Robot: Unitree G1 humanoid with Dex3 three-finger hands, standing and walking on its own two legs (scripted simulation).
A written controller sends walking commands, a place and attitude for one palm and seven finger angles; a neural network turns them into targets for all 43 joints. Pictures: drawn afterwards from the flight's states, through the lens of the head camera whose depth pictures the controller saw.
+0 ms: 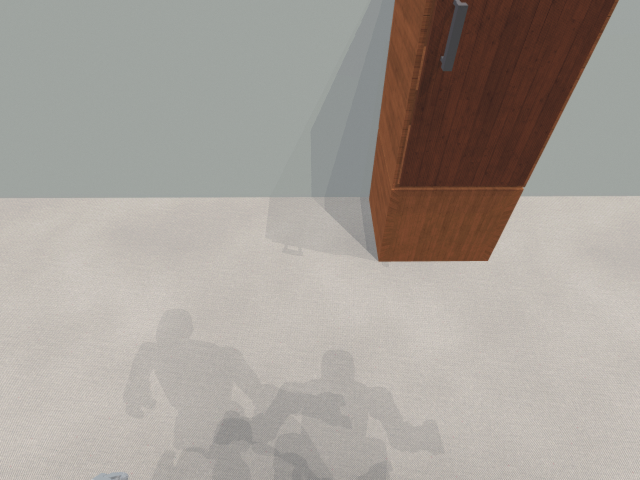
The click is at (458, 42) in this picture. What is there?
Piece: cupboard door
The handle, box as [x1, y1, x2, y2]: [440, 0, 467, 70]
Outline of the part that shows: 459,0 454,0 453,2 455,6 444,55 441,56 440,59 442,62 441,67 443,70 451,70 467,9 467,4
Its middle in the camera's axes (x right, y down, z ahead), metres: +0.31 -0.49 +0.93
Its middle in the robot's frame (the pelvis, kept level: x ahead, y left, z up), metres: +1.05 -0.26 +0.14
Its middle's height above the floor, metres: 0.91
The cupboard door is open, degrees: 0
